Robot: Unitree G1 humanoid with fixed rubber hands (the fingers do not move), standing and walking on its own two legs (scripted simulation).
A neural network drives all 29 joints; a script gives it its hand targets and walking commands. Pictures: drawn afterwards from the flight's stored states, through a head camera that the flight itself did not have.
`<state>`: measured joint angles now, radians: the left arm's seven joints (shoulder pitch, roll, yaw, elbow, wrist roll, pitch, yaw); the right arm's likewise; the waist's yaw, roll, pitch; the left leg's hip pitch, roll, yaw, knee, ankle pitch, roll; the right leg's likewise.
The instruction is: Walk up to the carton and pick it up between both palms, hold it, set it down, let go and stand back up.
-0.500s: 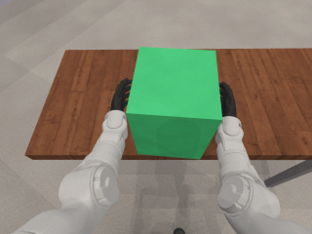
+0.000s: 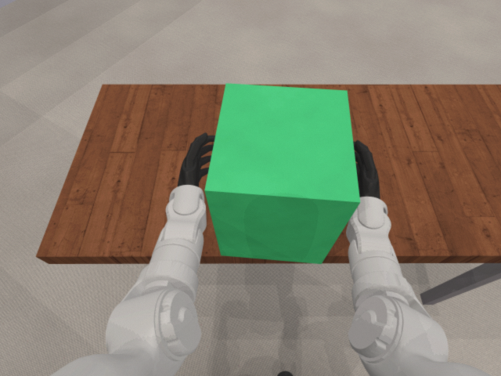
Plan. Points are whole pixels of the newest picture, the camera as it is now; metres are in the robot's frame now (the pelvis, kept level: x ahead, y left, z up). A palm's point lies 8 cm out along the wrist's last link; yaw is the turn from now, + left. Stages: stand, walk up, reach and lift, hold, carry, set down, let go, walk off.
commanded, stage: reach and lift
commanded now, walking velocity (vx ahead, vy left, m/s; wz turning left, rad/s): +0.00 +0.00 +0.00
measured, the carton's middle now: (277, 181) +0.43 -0.05 +0.00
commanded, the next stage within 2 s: none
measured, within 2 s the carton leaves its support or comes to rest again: leaves its support in 0.84 s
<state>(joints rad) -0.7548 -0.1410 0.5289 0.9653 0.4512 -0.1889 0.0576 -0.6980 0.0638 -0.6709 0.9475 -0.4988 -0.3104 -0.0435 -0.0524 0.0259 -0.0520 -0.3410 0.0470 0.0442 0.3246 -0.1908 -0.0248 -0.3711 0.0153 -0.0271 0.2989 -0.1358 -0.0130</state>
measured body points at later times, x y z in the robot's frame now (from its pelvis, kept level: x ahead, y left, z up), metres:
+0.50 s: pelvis +0.00 +0.00 +0.00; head +0.08 -0.01 +0.44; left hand +0.43 +0.09 +0.03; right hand +0.40 -0.20 +0.03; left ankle -0.03 +0.13 -0.75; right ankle -0.01 -0.11 -0.75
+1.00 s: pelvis -0.01 +0.00 +0.00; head +0.05 +0.00 +0.45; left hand +0.41 +0.10 +0.04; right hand +0.39 -0.19 +0.04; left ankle -0.03 +0.13 -0.75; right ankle -0.01 -0.10 -0.75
